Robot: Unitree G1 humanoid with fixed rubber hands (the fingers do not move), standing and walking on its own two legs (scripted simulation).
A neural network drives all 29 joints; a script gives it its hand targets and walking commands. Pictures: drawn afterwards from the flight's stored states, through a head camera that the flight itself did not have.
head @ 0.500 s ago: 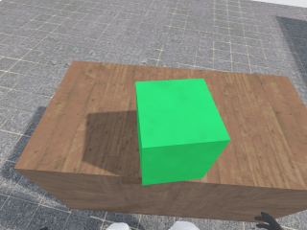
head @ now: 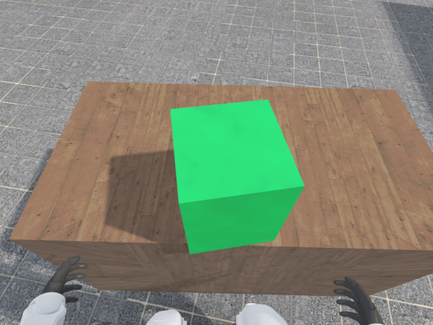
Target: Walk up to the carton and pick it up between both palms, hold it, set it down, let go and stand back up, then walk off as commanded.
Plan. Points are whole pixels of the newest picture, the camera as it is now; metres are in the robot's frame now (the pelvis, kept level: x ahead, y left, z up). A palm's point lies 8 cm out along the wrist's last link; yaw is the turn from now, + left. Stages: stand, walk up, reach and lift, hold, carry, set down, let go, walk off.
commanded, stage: reach and lift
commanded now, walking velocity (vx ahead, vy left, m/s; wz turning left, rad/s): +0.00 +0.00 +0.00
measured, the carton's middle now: (226, 181) +0.39 -0.03 -0.01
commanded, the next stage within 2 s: none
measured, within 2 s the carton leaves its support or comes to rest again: neither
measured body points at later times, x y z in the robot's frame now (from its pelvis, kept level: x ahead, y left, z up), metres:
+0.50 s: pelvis -0.03 +0.01 +0.02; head -0.02 +0.01 +0.47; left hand +0.17 +0.27 -0.04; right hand +0.15 -0.23 -0.07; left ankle +0.03 +0.15 -0.71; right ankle +0.04 -0.11 -0.71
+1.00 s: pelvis +0.00 +0.00 +0.02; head +0.01 -0.02 +0.47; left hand +0.23 +0.19 +0.00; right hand +0.20 -0.23 -0.04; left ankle +0.02 +0.14 -0.71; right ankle +0.03 -0.11 -0.71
